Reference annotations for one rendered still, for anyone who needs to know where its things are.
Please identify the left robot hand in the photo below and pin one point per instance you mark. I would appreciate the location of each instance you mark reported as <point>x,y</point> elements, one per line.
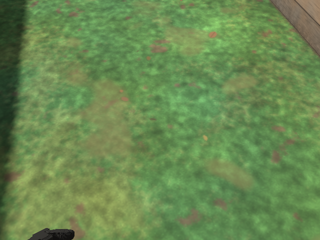
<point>55,234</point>

